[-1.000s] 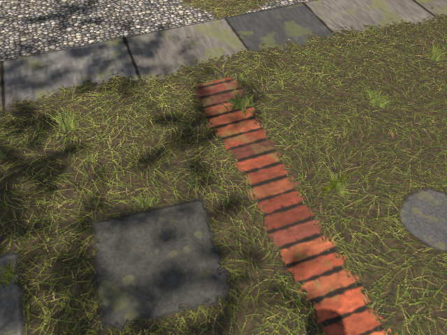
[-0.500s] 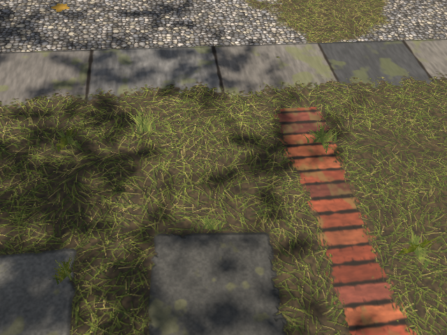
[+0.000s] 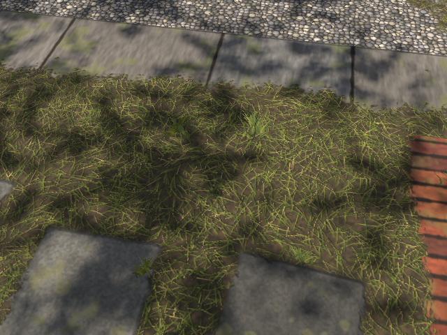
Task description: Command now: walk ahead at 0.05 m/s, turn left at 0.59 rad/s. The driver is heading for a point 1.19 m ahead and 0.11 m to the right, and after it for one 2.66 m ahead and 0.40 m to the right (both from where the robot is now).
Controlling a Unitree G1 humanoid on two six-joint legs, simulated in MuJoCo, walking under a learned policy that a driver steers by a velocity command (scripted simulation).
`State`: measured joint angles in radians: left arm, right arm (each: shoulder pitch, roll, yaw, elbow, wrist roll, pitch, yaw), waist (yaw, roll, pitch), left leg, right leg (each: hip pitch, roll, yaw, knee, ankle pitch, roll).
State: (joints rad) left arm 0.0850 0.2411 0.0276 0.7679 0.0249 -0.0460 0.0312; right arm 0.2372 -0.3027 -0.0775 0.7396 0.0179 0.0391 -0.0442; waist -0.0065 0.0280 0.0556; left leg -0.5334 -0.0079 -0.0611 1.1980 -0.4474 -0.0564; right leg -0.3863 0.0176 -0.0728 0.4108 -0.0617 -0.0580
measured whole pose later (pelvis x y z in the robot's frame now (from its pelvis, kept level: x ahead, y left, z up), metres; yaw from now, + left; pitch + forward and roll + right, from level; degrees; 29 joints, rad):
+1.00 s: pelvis +0.09 +0.04 -0.01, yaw +10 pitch +2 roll +0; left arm 0.30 0.23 0.05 0.91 -0.02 -0.12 -0.02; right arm 0.32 -0.25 -0.06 0.78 0.02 -0.07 0.01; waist 0.01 0.03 -0.03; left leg -0.34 -0.03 -0.02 0.84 -0.44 0.03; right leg -0.20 0.00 -0.02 0.59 -0.42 -0.03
